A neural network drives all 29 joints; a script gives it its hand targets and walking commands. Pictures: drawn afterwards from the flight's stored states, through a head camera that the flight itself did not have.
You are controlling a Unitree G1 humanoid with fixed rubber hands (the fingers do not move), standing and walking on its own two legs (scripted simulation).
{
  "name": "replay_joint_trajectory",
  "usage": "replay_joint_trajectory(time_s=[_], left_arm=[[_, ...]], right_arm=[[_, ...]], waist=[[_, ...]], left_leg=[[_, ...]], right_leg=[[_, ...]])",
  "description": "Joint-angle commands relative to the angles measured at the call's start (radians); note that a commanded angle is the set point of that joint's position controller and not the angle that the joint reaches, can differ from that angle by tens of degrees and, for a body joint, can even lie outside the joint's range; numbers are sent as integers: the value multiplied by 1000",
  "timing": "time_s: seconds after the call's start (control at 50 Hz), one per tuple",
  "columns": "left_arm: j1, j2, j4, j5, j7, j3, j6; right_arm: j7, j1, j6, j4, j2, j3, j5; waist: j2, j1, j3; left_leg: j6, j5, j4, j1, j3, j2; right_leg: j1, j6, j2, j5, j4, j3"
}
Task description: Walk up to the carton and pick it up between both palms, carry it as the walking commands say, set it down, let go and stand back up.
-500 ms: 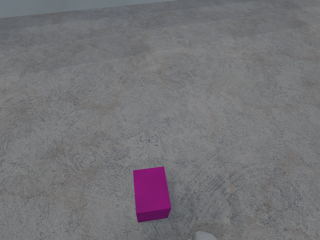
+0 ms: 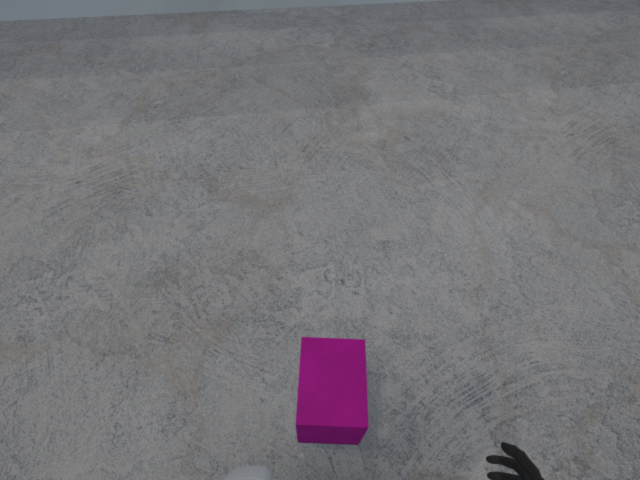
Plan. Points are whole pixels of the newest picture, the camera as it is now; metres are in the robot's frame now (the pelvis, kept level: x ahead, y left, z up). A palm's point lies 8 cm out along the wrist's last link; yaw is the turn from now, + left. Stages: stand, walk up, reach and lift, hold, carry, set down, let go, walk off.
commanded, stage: walk up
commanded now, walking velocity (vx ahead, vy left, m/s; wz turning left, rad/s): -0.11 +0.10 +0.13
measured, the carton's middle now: (330, 392) +0.39 -0.01 -0.65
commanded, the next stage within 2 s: none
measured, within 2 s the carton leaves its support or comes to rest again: neither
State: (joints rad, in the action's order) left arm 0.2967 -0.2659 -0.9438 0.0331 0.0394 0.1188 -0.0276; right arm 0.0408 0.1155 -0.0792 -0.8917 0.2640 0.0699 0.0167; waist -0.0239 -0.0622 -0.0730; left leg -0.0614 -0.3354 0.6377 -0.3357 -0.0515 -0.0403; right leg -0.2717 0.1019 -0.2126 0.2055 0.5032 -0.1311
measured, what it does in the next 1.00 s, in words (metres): steps on the spot: left foot, then right foot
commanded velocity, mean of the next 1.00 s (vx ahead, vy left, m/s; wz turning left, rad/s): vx -0.02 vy -0.01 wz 0.03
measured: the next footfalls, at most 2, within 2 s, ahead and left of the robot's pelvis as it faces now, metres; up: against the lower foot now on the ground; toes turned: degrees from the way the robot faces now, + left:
left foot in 0.02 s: +0.07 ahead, +0.14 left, +0.00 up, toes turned +4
right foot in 0.50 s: -0.02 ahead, -0.07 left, +0.00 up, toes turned -4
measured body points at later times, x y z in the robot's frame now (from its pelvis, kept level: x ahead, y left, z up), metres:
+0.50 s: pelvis -0.02 +0.04 +0.01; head +0.00 +0.05 +0.46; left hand +0.02 +0.29 -0.15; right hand +0.03 -0.19 -0.14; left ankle +0.03 +0.13 -0.73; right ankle -0.06 -0.07 -0.74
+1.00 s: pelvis -0.01 +0.00 +0.01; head +0.00 +0.00 +0.46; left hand -0.02 +0.21 -0.15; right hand -0.01 -0.22 -0.15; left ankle +0.03 +0.13 -0.73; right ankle -0.06 -0.07 -0.73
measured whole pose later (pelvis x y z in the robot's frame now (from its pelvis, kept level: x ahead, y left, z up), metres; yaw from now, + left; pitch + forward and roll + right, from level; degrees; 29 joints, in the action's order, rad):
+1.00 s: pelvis -0.01 +0.00 +0.01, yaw -1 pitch -2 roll +0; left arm 0.33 -0.12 -1.12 0.01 0.04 0.01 0.03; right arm -0.04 0.26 -0.01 -1.15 0.14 0.02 0.01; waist 0.00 0.01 -0.04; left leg -0.02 -0.15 0.36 -0.18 -0.07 -0.05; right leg -0.02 -0.06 0.05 0.26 0.31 -0.07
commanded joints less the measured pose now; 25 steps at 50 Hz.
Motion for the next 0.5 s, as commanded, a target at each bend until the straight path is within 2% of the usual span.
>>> replay_joint_trajectory(time_s=[0.0, 0.02, 0.04, 0.06, 0.08, 0.1, 0.12, 0.14, 0.16, 0.18, 0.2, 0.22, 0.24, 0.26, 0.28, 0.3, 0.32, 0.34, 0.38, 0.4, 0.42, 0.44, 0.46, 0.48], left_arm=[[4, -194, 50, -9, -17, 38, 1], [45, -115, 44, -4, -30, 14, 1], [93, 9, 54, -7, -21, -17, -17], [59, -34, 48, -21, -8, -18, -46], [-6, -81, 50, -20, -20, -6, -59], [-1, -65, 28, -25, -33, 1, -59], [44, -43, 0, -29, -49, -6, -55], [58, -23, -12, -18, -55, -9, -52], [83, -20, -30, -10, -53, -11, -51], [74, -26, -32, -7, -48, -9, -45], [42, -55, -29, -10, -41, 0, -41], [36, -51, -32, -16, -34, -3, -41], [25, -27, -38, -20, -30, -7, -43], [43, -8, -46, -21, -29, -17, -46], [20, 4, -44, -19, -31, -23, -46], [6, 14, -40, -15, -31, -26, -50], [-5, 9, -36, -19, -29, -28, -50], [-19, 0, -35, -18, -25, -29, -46], [-2, 1, -51, -25, -14, -27, -38], [17, 11, -65, -22, -8, -32, -32], [33, 37, -80, -22, -7, -36, -23], [60, 40, -96, -24, -6, -40, -12], [91, 31, -117, -22, -3, -36, -1], [113, 4, -121, -7, -3, -35, 12]], right_arm=[[-20, 154, 24, -23, 79, 32, 7], [-30, 171, 50, -25, 140, 44, 16], [-33, 139, 66, 8, 269, 56, 12], [-30, 119, 75, 16, 271, 63, 15], [-32, 96, 78, 9, 165, 40, 17], [-39, 38, 75, 4, 94, 7, 15], [-45, -23, 75, 20, 69, -7, 12], [-53, -20, 80, 25, 77, -7, 4], [-55, -1, 88, 14, 68, -14, -8], [-53, 26, 92, 6, 75, -12, -9], [-58, 43, 98, -1, 92, -9, -13], [-59, 79, 105, -13, 87, -14, -7], [-66, 106, 112, -25, 64, -26, -7], [-66, 123, 115, -36, 45, -37, -9], [-67, 110, 114, -44, 27, -43, -1], [-71, 92, 109, -46, 43, -40, 0], [-72, 77, 107, -42, 65, -35, -2], [-71, 79, 105, -52, 70, -33, -2], [-71, 116, 100, -76, 79, -28, 0], [-72, 125, 98, -82, 81, -26, -4], [-70, 123, 96, -83, 56, -32, -10], [-68, 115, 93, -89, 60, -29, -10], [-66, 111, 92, -90, 50, -26, -15], [-60, 126, 95, -95, 34, -28, -20]], waist=[[-93, 67, 101], [136, 72, 96], [433, 30, 84], [443, 93, 122], [287, 94, 62], [204, 56, 31], [254, 18, 54], [285, 17, 65], [269, 16, 81], [249, 20, 99], [240, 35, 103], [197, 45, 114], [168, 48, 130], [153, 49, 148], [168, 52, 138], [188, 53, 99], [191, 54, 66], [201, 58, 46], [171, 64, 39], [166, 59, 31], [134, 54, 40], [125, 39, 59], [86, 35, 70], [67, 43, 109]], left_leg=[[24, 176, -292, 226, -1, -5], [14, 251, -419, 297, 158, -146], [66, 412, -419, 240, 369, -359], [175, 286, -417, 109, 383, -420], [136, 231, -435, 57, 313, -342], [79, 141, -428, 44, 223, -247], [36, 69, -434, 54, 172, -191], [26, 98, -435, 102, 167, -181], [32, 239, -415, 140, 162, -168], [59, 388, -377, 184, 150, -175], [71, 538, -350, 218, 152, -199], [104, 663, -327, 262, 154, -221], [120, 645, -328, 281, 158, -217], [139, 474, -357, 266, 169, -207], [151, 178, -409, 228, 176, -172], [169, -6, -451, 207, 215, -184], [183, -49, -470, 190, 233, -196], [189, -28, -472, 170, 237, -196], [213, 47, -444, 201, 284, -228], [211, 93, -433, 193, 284, -229], [199, 151, -411, 181, 271, -215], [181, 161, -387, 167, 253, -200], [150, 155, -374, 128, 244, -186], [107, 140, -356, 65, 197, -157]], right_leg=[[-12, -136, -139, -197, 13, 94], [-126, -84, -30, 100, 203, 13], [-258, -46, 108, 431, 373, -11], [-157, -79, 86, 415, 467, 130], [-157, -96, 89, 342, 480, 174], [-163, -119, 111, 267, 476, 204], [-139, -121, 126, 201, 459, 206], [-148, -119, 127, 147, 468, 180], [-145, -116, 142, 126, 464, 166], [-150, -102, 148, 133, 486, 144], [-176, -82, 154, 150, 501, 136], [-187, -70, 153, 167, 493, 131], [-162, -66, 157, 173, 448, 141], [-122, -70, 159, 167, 392, 151], [-86, -75, 173, 166, 319, 138], [-83, -74, 182, 183, 268, 128], [-76, -76, 189, 195, 212, 120], [-54, -83, 194, 218, 164, 121], [-34, -94, 203, 254, 66, 110], [-2, -102, 194, 224, 8, 117], [48, -107, 196, 153, -77, 114], [115, -110, 186, 35, -202, 113], [210, -110, 167, -81, -250, 117], [300, -113, 99, -108, -235, 172]])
